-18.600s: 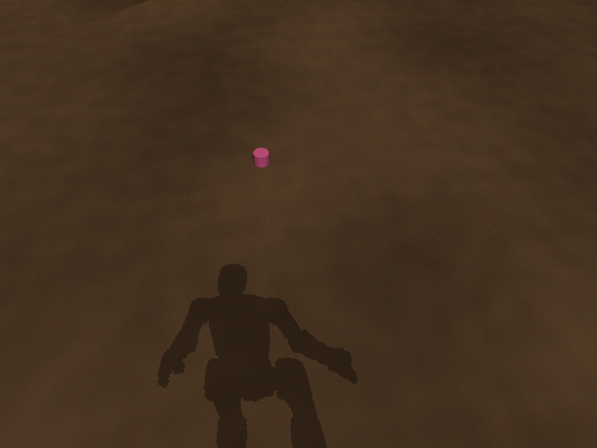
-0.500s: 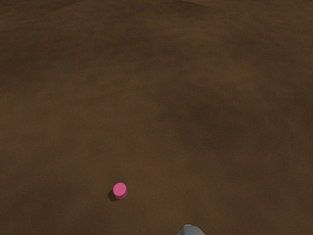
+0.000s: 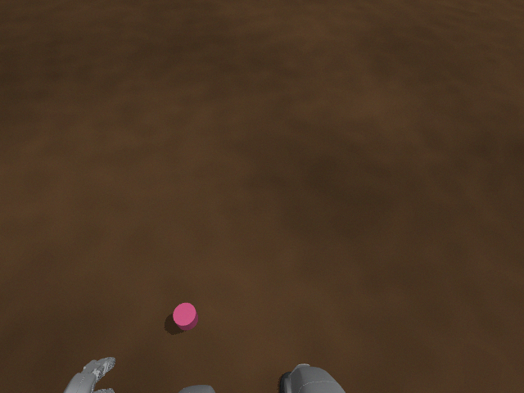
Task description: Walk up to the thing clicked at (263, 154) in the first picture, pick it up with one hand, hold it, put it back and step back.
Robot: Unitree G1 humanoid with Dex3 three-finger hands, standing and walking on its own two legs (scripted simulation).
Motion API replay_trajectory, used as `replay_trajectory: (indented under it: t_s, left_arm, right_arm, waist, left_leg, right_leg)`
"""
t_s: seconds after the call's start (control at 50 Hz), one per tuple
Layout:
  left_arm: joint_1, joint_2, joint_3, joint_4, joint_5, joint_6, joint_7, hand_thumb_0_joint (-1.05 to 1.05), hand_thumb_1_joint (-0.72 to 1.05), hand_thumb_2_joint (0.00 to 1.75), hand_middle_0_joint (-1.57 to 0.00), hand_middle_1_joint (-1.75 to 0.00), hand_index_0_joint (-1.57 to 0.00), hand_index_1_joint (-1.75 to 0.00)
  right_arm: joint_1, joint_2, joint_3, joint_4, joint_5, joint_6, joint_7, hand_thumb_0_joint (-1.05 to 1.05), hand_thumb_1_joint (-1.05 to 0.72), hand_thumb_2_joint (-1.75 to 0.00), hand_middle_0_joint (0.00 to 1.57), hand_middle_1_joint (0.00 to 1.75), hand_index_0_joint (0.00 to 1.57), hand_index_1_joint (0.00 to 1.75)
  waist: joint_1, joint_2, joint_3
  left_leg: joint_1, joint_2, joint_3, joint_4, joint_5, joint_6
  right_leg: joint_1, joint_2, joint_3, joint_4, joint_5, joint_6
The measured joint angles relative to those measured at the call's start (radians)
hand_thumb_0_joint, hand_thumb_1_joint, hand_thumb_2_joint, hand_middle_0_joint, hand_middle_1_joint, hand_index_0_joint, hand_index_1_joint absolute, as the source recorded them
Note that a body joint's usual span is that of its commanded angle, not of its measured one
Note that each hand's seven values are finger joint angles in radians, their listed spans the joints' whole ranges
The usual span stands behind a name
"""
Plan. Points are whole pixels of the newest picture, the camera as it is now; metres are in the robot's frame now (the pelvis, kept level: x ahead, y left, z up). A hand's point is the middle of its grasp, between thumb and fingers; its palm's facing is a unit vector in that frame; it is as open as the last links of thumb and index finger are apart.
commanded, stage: walk up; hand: left
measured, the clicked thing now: (185, 316) +0.43 +0.24 -0.72
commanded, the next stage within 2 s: none
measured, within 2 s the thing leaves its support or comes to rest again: neither
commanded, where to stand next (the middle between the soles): +0.06 +0.00 m, yaw +1 degrees
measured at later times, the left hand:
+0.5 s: hand out of the picture +0.08 +0.25 -0.14, palm faces -0.03 -0.94 -0.34, open 7.3 cm
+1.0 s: hand out of the picture +0.07 +0.24 -0.14, palm faces +0.00 -0.92 -0.40, open 7.3 cm
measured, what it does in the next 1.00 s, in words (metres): steps on the spot: left foot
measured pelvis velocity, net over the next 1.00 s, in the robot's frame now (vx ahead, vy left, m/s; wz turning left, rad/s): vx -0.03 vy -0.04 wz -0.01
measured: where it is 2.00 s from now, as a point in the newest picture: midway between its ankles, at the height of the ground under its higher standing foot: outside the picture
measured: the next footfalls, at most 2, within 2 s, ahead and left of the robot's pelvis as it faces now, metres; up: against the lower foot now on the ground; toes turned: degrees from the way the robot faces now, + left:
left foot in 0.04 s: +0.05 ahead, +0.13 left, +0.00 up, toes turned +1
left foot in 1.36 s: +0.04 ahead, +0.13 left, +0.00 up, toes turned +3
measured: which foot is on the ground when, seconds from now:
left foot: up 0.00-0.02, down 0.04-0.96, up 0.98-1.00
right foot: down 0.00-1.00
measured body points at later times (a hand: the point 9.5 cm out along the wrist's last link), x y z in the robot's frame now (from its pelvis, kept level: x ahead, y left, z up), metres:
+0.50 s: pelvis +0.00 -0.01 +0.01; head +0.03 -0.01 +0.46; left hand +0.09 +0.30 -0.12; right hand +0.08 -0.33 -0.11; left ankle +0.01 +0.13 -0.72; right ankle +0.06 -0.12 -0.72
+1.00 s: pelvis -0.03 -0.04 -0.01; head +0.02 -0.05 +0.44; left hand +0.07 +0.29 -0.11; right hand +0.08 -0.37 -0.12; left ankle +0.01 +0.13 -0.71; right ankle +0.00 -0.15 -0.72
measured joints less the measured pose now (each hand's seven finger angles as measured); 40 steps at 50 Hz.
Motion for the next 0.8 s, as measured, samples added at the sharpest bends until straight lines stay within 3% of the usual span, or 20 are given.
replay_trajectory:
  t_s: [0.06, 0.16, 0.2, 0.24, 0.42, 0.7, 0.8]
  left_arm:
    - [-0.022, -0.001, -0.001, -0.002, -0.007, 0.029, -0.001, 0.0, 0.9, 0.9, -0.21, -0.3, -0.21, -0.3]
    - [-0.041, 0.031, 0.029, 0.024, -0.011, 0.065, -0.003, 0.0, 0.91, 0.9, -0.21, -0.3, -0.21, -0.3]
    - [-0.037, 0.054, 0.042, 0.03, -0.011, 0.061, -0.004, 0.0, 0.91, 0.9, -0.21, -0.3, -0.21, -0.3]
    - [-0.032, 0.069, 0.054, 0.046, -0.006, 0.054, -0.003, 0.0, 0.91, 0.9, -0.21, -0.3, -0.21, -0.3]
    - [-0.009, 0.065, 0.031, 0.107, 0.002, 0.057, -0.016, 0.01, 0.91, 0.9, -0.2, -0.3, -0.21, -0.3]
    - [-0.012, 0.027, 0.024, 0.165, -0.013, 0.05, -0.02, 0.01, 0.91, 0.9, -0.21, -0.3, -0.21, -0.3]
    - [-0.047, 0.058, 0.049, 0.106, -0.01, 0.08, -0.02, 0.01, 0.91, 0.9, -0.21, -0.3, -0.21, -0.3]
  right_arm:
    - [-0.03, 0.01, 0.001, 0.018, -0.013, -0.012, -0.006, 0.01, -0.9, -0.9, 0.2, 0.3, 0.21, 0.3]
    - [-0.063, 0.015, 0.0, 0.04, -0.021, -0.007, -0.014, 0.01, -0.9, -0.9, 0.2, 0.3, 0.21, 0.3]
    - [-0.07, 0.008, -0.003, 0.044, -0.022, -0.006, -0.016, 0.01, -0.9, -0.9, 0.2, 0.3, 0.21, 0.3]
    - [-0.092, -0.007, -0.009, 0.047, -0.018, -0.002, -0.018, 0.01, -0.9, -0.9, 0.2, 0.3, 0.21, 0.3]
    - [-0.112, -0.042, -0.015, 0.088, -0.017, -0.001, -0.01, 0.01, -0.9, -0.9, 0.2, 0.3, 0.21, 0.3]
    - [-0.101, 0.0, 0.014, 0.172, -0.016, -0.006, -0.001, 0.01, -0.9, -0.9, 0.2, 0.3, 0.21, 0.3]
    - [-0.132, 0.005, 0.003, 0.132, -0.004, 0.009, -0.019, 0.01, -0.9, -0.9, 0.2, 0.3, 0.21, 0.3]
  waist:
    - [0.008, -0.019, -0.013]
    - [0.009, -0.026, -0.025]
    - [0.02, -0.032, -0.028]
    - [0.026, -0.019, -0.018]
    - [0.025, -0.013, -0.038]
    - [0.025, -0.018, -0.066]
    - [0.026, -0.038, -0.023]
  left_leg:
    - [0.013, -0.007, 0.017, -0.116, 0.206, -0.029]
    - [0.004, 0.007, 0.013, -0.096, 0.178, -0.035]
    - [-0.005, 0.013, 0.013, -0.084, 0.17, -0.043]
    - [-0.013, 0.031, 0.01, -0.064, 0.161, -0.053]
    - [0.015, 0.011, 0.004, -0.172, 0.225, -0.047]
    - [0.091, 0.011, 0.0, -0.317, 0.294, -0.056]
    - [0.038, 0.008, 0.001, -0.259, 0.286, -0.055]
  right_leg:
    - [-0.024, -0.015, 0.017, 0.053, -0.026, 0.019]
    - [-0.031, 0.014, 0.033, 0.134, -0.162, -0.014]
    - [0.005, 0.009, 0.021, 0.093, -0.085, -0.025]
    - [0.018, 0.021, 0.012, 0.072, -0.087, 0.004]
    - [0.034, 0.0, 0.005, 0.009, -0.059, 0.011]
    - [0.115, 0.0, -0.001, -0.14, 0.008, 0.017]
    - [0.052, -0.002, 0.002, -0.063, -0.003, 0.008]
